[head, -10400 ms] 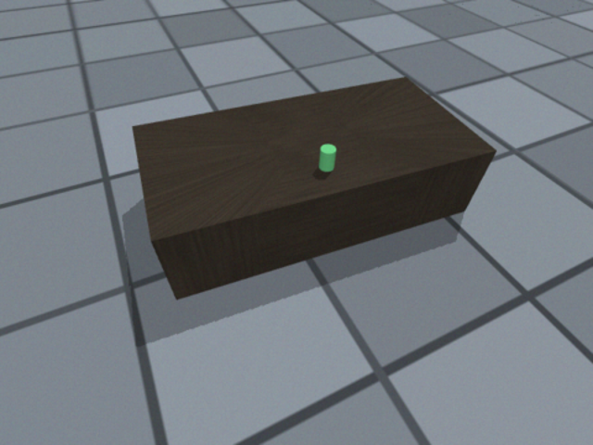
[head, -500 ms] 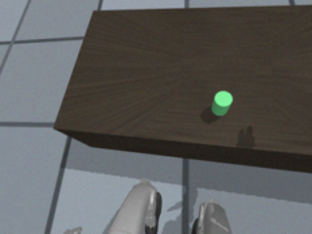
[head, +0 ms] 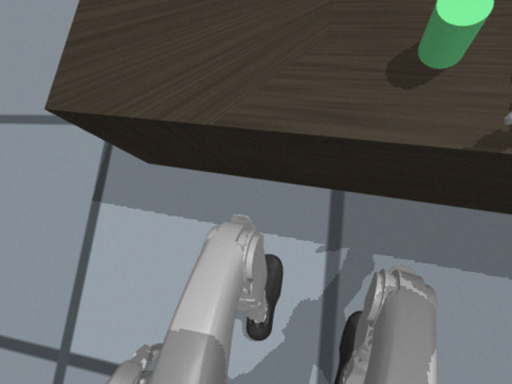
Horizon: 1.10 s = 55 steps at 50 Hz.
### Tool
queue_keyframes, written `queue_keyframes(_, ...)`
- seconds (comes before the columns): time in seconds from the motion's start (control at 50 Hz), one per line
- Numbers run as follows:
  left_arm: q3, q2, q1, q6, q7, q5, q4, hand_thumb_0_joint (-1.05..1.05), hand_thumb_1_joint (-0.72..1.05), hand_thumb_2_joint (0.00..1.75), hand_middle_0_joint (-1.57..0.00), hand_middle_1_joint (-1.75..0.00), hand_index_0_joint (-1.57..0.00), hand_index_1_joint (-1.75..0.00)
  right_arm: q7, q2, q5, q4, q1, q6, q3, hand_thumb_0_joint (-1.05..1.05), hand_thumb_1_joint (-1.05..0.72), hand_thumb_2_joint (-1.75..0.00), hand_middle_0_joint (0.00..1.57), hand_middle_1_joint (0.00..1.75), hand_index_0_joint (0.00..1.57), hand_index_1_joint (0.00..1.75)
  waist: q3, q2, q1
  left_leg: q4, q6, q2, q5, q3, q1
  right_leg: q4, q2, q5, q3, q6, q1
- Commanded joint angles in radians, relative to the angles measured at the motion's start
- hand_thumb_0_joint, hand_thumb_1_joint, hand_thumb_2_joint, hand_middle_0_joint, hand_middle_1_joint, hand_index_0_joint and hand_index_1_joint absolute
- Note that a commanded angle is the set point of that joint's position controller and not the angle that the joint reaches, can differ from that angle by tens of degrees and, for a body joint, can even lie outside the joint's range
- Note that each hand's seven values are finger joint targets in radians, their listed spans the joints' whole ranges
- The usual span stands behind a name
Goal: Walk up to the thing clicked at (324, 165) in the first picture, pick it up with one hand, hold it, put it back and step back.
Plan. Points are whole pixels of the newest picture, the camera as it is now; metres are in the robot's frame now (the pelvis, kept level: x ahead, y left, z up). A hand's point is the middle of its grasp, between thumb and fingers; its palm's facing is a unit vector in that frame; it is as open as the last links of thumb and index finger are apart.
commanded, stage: close in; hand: right
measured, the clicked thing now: (451, 29) +0.62 -0.12 -0.03
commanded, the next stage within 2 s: rest palm in 0.50 s
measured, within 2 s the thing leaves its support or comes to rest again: leaves its support in 1.70 s
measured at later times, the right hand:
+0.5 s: hand (475, 37) +0.60 -0.15 -0.02, palm faces -0.02 +1.00 -0.01, open 17.7 cm
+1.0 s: hand (457, 29) +0.62 -0.13 -0.03, palm faces +0.00 +1.00 -0.01, open 14.5 cm
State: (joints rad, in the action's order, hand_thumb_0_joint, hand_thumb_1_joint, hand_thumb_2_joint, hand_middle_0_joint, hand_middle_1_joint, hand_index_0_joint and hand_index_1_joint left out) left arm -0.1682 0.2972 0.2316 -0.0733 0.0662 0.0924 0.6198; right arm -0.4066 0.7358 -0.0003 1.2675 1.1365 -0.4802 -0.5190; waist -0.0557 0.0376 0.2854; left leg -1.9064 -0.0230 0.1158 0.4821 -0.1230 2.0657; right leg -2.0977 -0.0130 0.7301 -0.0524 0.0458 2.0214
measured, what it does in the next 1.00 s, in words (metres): stands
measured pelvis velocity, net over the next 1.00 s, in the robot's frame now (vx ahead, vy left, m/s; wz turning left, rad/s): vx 0.00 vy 0.00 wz -0.03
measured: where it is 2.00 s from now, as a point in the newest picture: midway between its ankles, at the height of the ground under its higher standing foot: (304, 342)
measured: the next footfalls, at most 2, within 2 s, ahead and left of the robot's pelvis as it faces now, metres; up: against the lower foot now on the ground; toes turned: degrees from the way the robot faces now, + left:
none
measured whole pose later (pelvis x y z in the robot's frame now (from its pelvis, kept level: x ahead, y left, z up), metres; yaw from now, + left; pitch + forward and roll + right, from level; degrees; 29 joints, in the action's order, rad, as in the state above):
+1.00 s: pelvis +0.00 +0.00 -0.03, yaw -1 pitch +39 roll +7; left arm -0.14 0.32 0.26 0.03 0.07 0.10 0.56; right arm -0.04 0.55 -0.07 1.25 1.33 -0.42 -0.31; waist -0.03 0.03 0.32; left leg -2.00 -0.02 0.14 0.49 -0.10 2.18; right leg -2.18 0.01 0.73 -0.03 0.05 2.13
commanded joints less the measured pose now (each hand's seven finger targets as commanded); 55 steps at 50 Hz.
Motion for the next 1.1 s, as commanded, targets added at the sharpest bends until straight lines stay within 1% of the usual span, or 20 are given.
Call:
queue_keyframes(0.0,0.088,0.270,0.242,0.006,-0.020,0.003,-0.016,0.00,0.90,0.91,-0.19,-0.30,-0.19,-0.30,0.063,0.237,0.009,-0.266,0.512,-0.070,0.009,0.00,0.46,-0.06,0.06,0.04,0.05,0.04,-0.772,0.315,0.045,0.073,0.000,-0.056,-0.079,0.032,-0.428,0.270,0.010,-0.172,-0.079,-0.038,-0.392)
queue_keyframes(0.06,0.091,0.269,0.252,0.014,-0.021,0.012,-0.015,0.00,0.90,0.91,-0.19,-0.30,-0.19,-0.30,0.124,0.210,-0.015,-0.293,0.567,-0.062,0.035,0.00,0.47,-0.06,0.06,0.04,0.05,0.04,-0.782,0.335,0.049,0.048,0.002,-0.051,-0.048,0.035,-0.411,0.256,0.017,-0.097,-0.072,-0.036,-0.347)
queue_keyframes(0.1,0.093,0.273,0.240,0.017,-0.023,0.015,-0.013,0.00,0.89,0.91,-0.19,-0.30,-0.19,-0.30,0.154,0.168,-0.034,-0.251,0.568,-0.052,0.072,0.00,0.48,-0.06,0.05,0.04,0.05,0.04,-0.715,0.313,0.065,0.040,0.004,-0.054,0.002,0.028,-0.354,0.266,0.019,-0.015,-0.085,-0.033,-0.300)
queue_keyframes(0.12,0.096,0.279,0.246,0.020,-0.024,0.014,-0.022,0.00,0.89,0.91,-0.19,-0.30,-0.19,-0.30,0.173,0.219,-0.042,-0.332,0.625,-0.055,0.048,0.00,0.50,-0.06,0.05,0.05,0.04,0.05,-0.745,0.323,0.052,0.038,0.004,-0.052,0.005,0.030,-0.360,0.275,0.021,-0.002,-0.089,-0.033,-0.307)
queue_keyframes(0.14,0.094,0.278,0.248,0.023,-0.025,0.015,-0.020,0.00,0.90,0.91,-0.19,-0.29,-0.18,-0.30,0.189,0.222,-0.052,-0.359,0.650,-0.051,0.067,0.00,0.53,-0.06,0.05,0.05,0.04,0.05,-0.780,0.355,0.044,0.034,0.003,-0.050,0.006,0.035,-0.376,0.272,0.022,0.005,-0.078,-0.034,-0.326)
queue_keyframes(0.16,0.093,0.275,0.258,0.028,-0.027,0.014,-0.016,0.00,0.89,0.91,-0.19,-0.29,-0.18,-0.30,0.197,0.141,-0.058,-0.200,0.550,-0.024,0.099,0.00,0.54,-0.06,0.04,0.05,0.04,0.05,-0.732,0.317,0.068,0.028,0.006,-0.051,0.013,0.028,-0.350,0.269,0.023,0.017,-0.082,-0.032,-0.298)
queue_keyframes(0.18,0.100,0.277,0.264,0.029,-0.026,0.013,-0.023,0.00,0.89,0.91,-0.19,-0.29,-0.19,-0.30,0.207,0.151,-0.052,-0.264,0.587,-0.022,0.090,0.00,0.57,-0.06,0.04,0.05,0.04,0.05,-0.741,0.300,0.066,0.032,0.006,-0.050,0.017,0.030,-0.371,0.265,0.024,0.027,-0.080,-0.027,-0.265)
queue_keyframes(0.22,0.098,0.271,0.271,0.034,-0.032,0.009,-0.028,0.00,0.89,0.91,-0.18,-0.29,-0.18,-0.30,0.224,0.160,-0.057,-0.289,0.611,-0.013,0.105,0.00,0.59,-0.06,0.04,0.05,0.04,0.05,-0.763,0.303,0.060,0.043,0.005,-0.050,0.014,0.036,-0.395,0.255,0.027,0.017,-0.062,-0.022,-0.260)
queue_keyframes(0.34,0.096,0.264,0.304,0.048,-0.037,0.002,-0.031,0.00,0.87,0.92,-0.19,-0.29,-0.18,-0.30,0.258,0.099,-0.042,-0.277,0.586,0.011,0.123,0.00,0.61,-0.06,0.03,0.06,0.03,0.06,-0.738,0.248,0.073,0.051,0.004,-0.050,-0.051,0.038,-0.451,0.216,0.034,-0.095,-0.021,-0.014,-0.203)
queue_keyframes(0.36,0.091,0.255,0.301,0.049,-0.038,0.000,-0.032,0.00,0.87,0.92,-0.19,-0.29,-0.18,-0.30,0.259,0.063,-0.040,-0.207,0.539,0.020,0.142,0.00,0.61,-0.06,0.04,0.06,0.03,0.06,-0.719,0.227,0.077,0.057,0.005,-0.049,-0.055,0.042,-0.467,0.204,0.037,-0.104,-0.005,-0.010,-0.179)
queue_keyframes(0.44,0.095,0.259,0.310,0.057,-0.033,0.001,-0.027,0.00,0.87,0.92,-0.19,-0.30,-0.18,-0.31,0.276,0.024,-0.035,-0.220,0.534,0.010,0.152,0.00,0.61,-0.06,0.04,0.06,0.04,0.06,-0.688,0.235,0.079,0.046,0.000,-0.048,-0.098,0.040,-0.433,0.204,0.036,-0.165,-0.011,-0.017,-0.201)
queue_keyframes(0.56,0.102,0.255,0.327,0.071,-0.023,0.006,-0.037,0.00,0.87,0.92,-0.19,-0.30,-0.18,-0.31,0.303,-0.001,-0.031,-0.315,0.584,-0.018,0.167,0.00,0.61,-0.07,0.04,0.06,0.04,0.06,-0.760,0.247,0.082,0.037,-0.005,-0.043,-0.184,0.049,-0.491,0.191,0.039,-0.252,-0.001,-0.021,-0.238)
queue_keyframes(0.6,0.105,0.256,0.323,0.077,-0.019,0.006,-0.037,0.00,0.81,0.97,-0.19,-0.29,-0.16,-0.32,0.316,-0.021,-0.037,-0.274,0.551,-0.014,0.176,0.00,0.61,-0.01,0.08,0.03,0.08,0.03,-0.757,0.250,0.076,0.035,-0.006,-0.043,-0.178,0.042,-0.466,0.204,0.035,-0.263,-0.010,-0.027,-0.276)
queue_keyframes(0.64,0.111,0.258,0.325,0.084,-0.018,0.007,-0.036,0.00,0.81,0.97,-0.19,-0.29,-0.16,-0.32,0.321,-0.053,-0.047,-0.287,0.590,-0.015,0.211,0.00,0.61,-0.01,0.11,0.04,0.10,0.04,-0.763,0.264,0.089,0.034,-0.008,-0.043,-0.174,0.042,-0.445,0.211,0.032,-0.263,-0.021,-0.030,-0.303)
queue_keyframes(0.68,0.114,0.258,0.327,0.089,-0.017,0.009,-0.035,0.00,0.81,0.97,-0.19,-0.29,-0.16,-0.32,0.331,-0.063,-0.045,-0.321,0.629,-0.015,0.215,0.00,0.61,0.00,0.12,0.05,0.12,0.05,-0.775,0.280,0.088,0.037,-0.008,-0.039,-0.181,0.043,-0.439,0.214,0.032,-0.274,-0.024,-0.033,-0.330)
queue_keyframes(0.78,0.115,0.259,0.322,0.098,-0.011,0.011,-0.031,0.00,0.86,0.94,-0.19,-0.30,-0.18,-0.32,0.346,-0.089,-0.054,-0.273,0.646,-0.008,0.238,0.00,0.52,-0.15,0.44,0.28,0.43,0.28,-0.750,0.266,0.098,0.030,-0.011,-0.037,-0.175,0.038,-0.417,0.216,0.033,-0.267,-0.039,-0.037,-0.321)
queue_keyframes(0.84,0.110,0.258,0.324,0.103,-0.011,0.011,-0.035,0.00,0.86,0.94,-0.19,-0.30,-0.17,-0.31,0.357,-0.046,-0.057,-0.252,0.663,-0.009,0.210,0.00,0.43,-0.22,0.59,0.39,0.58,0.39,-0.769,0.232,0.098,0.035,-0.009,-0.039,-0.172,0.044,-0.457,0.202,0.039,-0.254,-0.018,-0.029,-0.283)
queue_keyframes(0.94,0.100,0.254,0.314,0.113,-0.005,0.017,-0.046,0.00,0.86,0.94,-0.19,-0.30,-0.17,-0.31,0.372,-0.062,-0.067,-0.222,0.663,-0.019,0.215,0.00,0.32,-0.39,0.90,0.64,0.89,0.64,-0.743,0.243,0.101,0.039,-0.008,-0.041,-0.149,0.043,-0.450,0.212,0.041,-0.224,-0.018,-0.030,-0.266)
queue_keyframes(0.96,0.101,0.258,0.311,0.115,-0.005,0.019,-0.049,0.00,0.86,0.94,-0.19,-0.30,-0.18,-0.31,0.376,-0.036,-0.075,-0.232,0.689,-0.020,0.211,0.00,0.28,-0.44,0.94,0.69,0.94,0.69,-0.750,0.255,0.099,0.040,-0.008,-0.042,-0.130,0.043,-0.441,0.212,0.041,-0.203,-0.020,-0.029,-0.262)
queue_keyframes(1.08,0.094,0.260,0.322,0.118,-0.008,0.017,-0.049,0.00,0.86,0.94,-0.19,-0.29,-0.17,-0.31,0.377,-0.035,-0.071,-0.226,0.708,-0.018,0.215,0.00,0.03,-0.63,1.10,0.87,1.09,0.87,-0.755,0.252,0.118,0.038,-0.008,-0.042,-0.136,0.039,-0.448,0.207,0.042,-0.200,-0.024,-0.027,-0.254)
